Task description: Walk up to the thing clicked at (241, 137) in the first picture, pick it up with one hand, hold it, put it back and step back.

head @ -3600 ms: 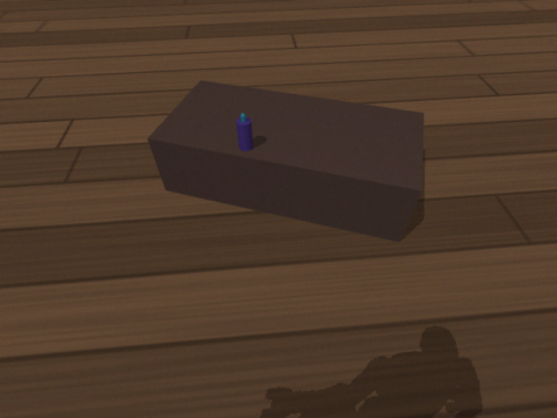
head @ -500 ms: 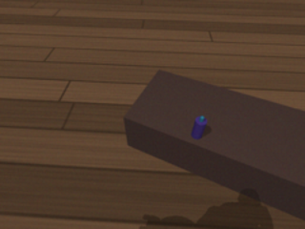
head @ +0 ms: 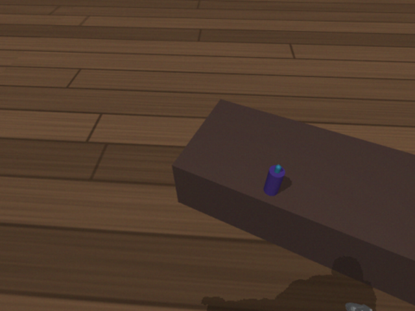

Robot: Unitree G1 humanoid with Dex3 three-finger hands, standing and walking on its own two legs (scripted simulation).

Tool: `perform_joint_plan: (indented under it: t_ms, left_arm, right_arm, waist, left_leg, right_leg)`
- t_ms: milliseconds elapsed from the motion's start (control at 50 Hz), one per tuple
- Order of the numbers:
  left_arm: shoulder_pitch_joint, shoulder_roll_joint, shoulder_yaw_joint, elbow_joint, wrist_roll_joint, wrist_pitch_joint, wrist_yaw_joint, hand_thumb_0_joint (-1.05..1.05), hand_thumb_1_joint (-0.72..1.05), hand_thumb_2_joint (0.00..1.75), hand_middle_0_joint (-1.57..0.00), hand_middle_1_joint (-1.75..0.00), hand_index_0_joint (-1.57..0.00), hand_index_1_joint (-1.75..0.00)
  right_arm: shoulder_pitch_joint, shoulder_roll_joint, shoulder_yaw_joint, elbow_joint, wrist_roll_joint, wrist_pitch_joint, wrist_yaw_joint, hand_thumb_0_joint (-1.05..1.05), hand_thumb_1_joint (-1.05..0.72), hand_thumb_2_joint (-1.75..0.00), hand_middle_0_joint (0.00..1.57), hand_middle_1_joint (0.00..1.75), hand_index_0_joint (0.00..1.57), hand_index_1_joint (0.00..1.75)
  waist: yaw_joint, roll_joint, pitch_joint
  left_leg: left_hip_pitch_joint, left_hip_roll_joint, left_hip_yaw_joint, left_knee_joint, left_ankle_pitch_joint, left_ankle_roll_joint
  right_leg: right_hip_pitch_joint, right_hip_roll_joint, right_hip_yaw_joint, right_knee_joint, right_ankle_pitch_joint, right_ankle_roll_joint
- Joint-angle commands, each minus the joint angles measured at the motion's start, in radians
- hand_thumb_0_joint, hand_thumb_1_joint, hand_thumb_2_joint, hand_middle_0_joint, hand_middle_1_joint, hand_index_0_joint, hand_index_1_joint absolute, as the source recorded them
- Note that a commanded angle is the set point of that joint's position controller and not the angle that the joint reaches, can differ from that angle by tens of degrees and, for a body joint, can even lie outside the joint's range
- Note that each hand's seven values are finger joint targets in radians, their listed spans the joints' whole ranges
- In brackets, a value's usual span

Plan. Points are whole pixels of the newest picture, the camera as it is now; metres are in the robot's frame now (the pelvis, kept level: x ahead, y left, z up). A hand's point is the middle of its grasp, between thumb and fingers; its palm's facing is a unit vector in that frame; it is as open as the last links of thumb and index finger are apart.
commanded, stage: walk up
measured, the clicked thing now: (274, 178) +0.67 -0.23 -0.36
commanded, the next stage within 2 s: stand in 0.62 s
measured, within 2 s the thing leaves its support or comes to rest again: neither
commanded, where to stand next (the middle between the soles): +0.06 -0.03 m, yaw +0 degrees
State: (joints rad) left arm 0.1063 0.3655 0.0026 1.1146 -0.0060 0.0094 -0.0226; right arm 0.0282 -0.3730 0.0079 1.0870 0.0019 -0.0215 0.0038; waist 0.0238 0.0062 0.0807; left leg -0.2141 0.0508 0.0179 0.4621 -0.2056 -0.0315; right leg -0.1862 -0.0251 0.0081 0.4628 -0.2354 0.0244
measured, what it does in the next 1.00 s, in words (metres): stands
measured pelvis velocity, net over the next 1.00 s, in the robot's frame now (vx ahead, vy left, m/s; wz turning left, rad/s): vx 0.01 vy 0.01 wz -0.01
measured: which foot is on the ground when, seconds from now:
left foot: down 0.00-1.00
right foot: down 0.00-1.00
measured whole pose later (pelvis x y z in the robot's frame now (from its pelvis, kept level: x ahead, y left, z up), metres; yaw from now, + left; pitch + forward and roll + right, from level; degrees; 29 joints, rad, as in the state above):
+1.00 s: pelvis +0.01 +0.01 +0.01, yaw +0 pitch -2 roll +0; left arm 0.11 0.36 0.01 1.14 0.01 -0.01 -0.01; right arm 0.09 -0.35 0.00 1.15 -0.01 -0.01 0.01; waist 0.00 0.00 0.05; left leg -0.13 0.04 0.03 0.33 -0.16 -0.02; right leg -0.11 -0.04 0.02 0.33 -0.18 0.04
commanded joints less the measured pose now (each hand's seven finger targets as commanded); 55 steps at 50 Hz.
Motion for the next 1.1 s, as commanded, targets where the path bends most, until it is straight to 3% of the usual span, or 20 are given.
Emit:
perform_joint_plan:
  t_ms: [0,60,220,560,660,680,720,800,880,1080]
  left_arm:
    - [-0.059,0.208,0.041,-0.039,0.003,-0.022,0.013,0.0,0.9,0.9,-0.2,-0.3,-0.2,-0.3]
    - [-0.053,0.207,0.045,-0.028,0.006,-0.022,0.012,0.0,0.9,0.9,-0.2,-0.3,-0.2,-0.3]
    - [-0.057,0.201,0.051,-0.023,0.009,-0.018,0.014,0.0,0.9,0.9,-0.2,-0.3,-0.2,-0.3]
    - [-0.062,0.187,0.049,-0.027,0.012,-0.016,0.014,0.0,0.9,0.9,-0.2,-0.3,-0.2,-0.3]
    - [-0.055,0.205,0.046,-0.028,0.017,-0.039,0.024,0.0,0.9,0.9,-0.2,-0.3,-0.2,-0.3]
    - [-0.054,0.203,0.045,-0.028,0.015,-0.04,0.024,0.0,0.9,0.9,-0.2,-0.3,-0.2,-0.3]
    - [-0.05,0.204,0.044,-0.027,0.015,-0.038,0.025,0.0,0.9,0.9,-0.2,-0.3,-0.2,-0.3]
    - [-0.038,0.201,0.042,-0.029,0.016,-0.037,0.025,0.0,0.9,0.9,-0.2,-0.3,-0.2,-0.3]
    - [-0.039,0.205,0.042,-0.035,0.014,-0.041,0.027,0.0,0.9,0.9,-0.2,-0.3,-0.2,-0.3]
    - [-0.031,0.209,0.043,-0.033,0.015,-0.036,0.028,0.0,0.9,0.9,-0.2,-0.3,-0.2,-0.3]
  right_arm:
    - [-0.04,-0.211,-0.047,-0.023,-0.002,-0.021,-0.009,0.0,-0.9,-0.9,0.2,0.3,0.2,0.3]
    - [-0.039,-0.211,-0.047,-0.01,-0.001,-0.023,-0.011,0.0,-0.9,-0.9,0.2,0.3,0.2,0.3]
    - [-0.033,-0.202,-0.047,0.0,-0.004,-0.024,-0.012,0.0,-0.9,-0.9,0.2,0.3,0.2,0.3]
    - [-0.001,-0.201,-0.051,-0.001,-0.01,-0.022,-0.01,0.0,-0.9,-0.9,0.2,0.3,0.2,0.3]
    - [0.003,-0.196,-0.054,0.005,-0.01,-0.012,-0.006,0.0,-0.9,-0.9,0.2,0.3,0.2,0.3]
    - [0.012,-0.195,-0.052,0.01,-0.012,-0.012,-0.007,0.0,-0.9,-0.9,0.2,0.3,0.2,0.3]
    - [0.004,-0.195,-0.053,0.008,-0.01,-0.01,-0.005,0.0,-0.9,-0.9,0.2,0.3,0.2,0.3]
    - [0.006,-0.2,-0.056,0.01,-0.012,-0.008,-0.003,0.0,-0.9,-0.9,0.2,0.3,0.2,0.3]
    - [0.006,-0.195,-0.054,0.007,-0.011,-0.011,-0.002,0.0,-0.9,-0.9,0.2,0.3,0.2,0.3]
    - [-0.001,-0.193,-0.053,0.001,-0.01,-0.01,-0.004,0.0,-0.9,-0.9,0.2,0.3,0.2,0.3]
  waist:
    - [-0.019,-0.021,-0.11]
    - [-0.015,-0.026,-0.136]
    - [-0.018,-0.016,-0.128]
    - [-0.029,0.002,-0.102]
    - [-0.034,-0.004,-0.133]
    - [-0.033,-0.003,-0.125]
    - [-0.033,-0.004,-0.105]
    - [-0.03,-0.005,-0.099]
    - [-0.031,-0.015,-0.117]
    - [-0.026,-0.011,-0.113]
  left_leg:
    - [0.083,0.081,-0.074,-0.128,0.079,0.052]
    - [0.11,0.084,-0.067,-0.135,0.129,0.05]
    - [0.098,0.085,-0.06,-0.165,0.117,0.043]
    - [0.076,0.088,-0.07,-0.197,0.027,0.045]
    - [0.124,0.095,-0.065,-0.168,0.138,0.041]
    - [0.111,0.091,-0.059,-0.171,0.131,0.042]
    - [0.109,0.09,-0.067,-0.187,0.071,0.039]
    - [0.104,0.089,-0.07,-0.194,0.057,0.038]
    - [0.129,0.093,-0.068,-0.182,0.146,0.038]
    - [0.135,0.094,-0.069,-0.185,0.164,0.041]
  right_leg:
    - [-0.006,-0.102,0.092,-0.149,0.111,-0.053]
    - [0.027,-0.101,0.083,-0.157,0.151,-0.052]
    - [0.051,-0.097,0.073,-0.176,0.152,-0.043]
    - [0.036,-0.092,0.08,-0.184,0.117,-0.04]
    - [0.05,-0.108,0.078,-0.187,0.168,-0.033]
    - [0.058,-0.114,0.085,-0.196,0.184,-0.034]
    - [0.029,-0.102,0.072,-0.197,0.104,-0.03]
    - [0.031,-0.102,0.07,-0.199,0.098,-0.033]
    - [0.045,-0.107,0.07,-0.189,0.161,-0.033]
    - [0.056,-0.11,0.061,-0.18,0.168,-0.036]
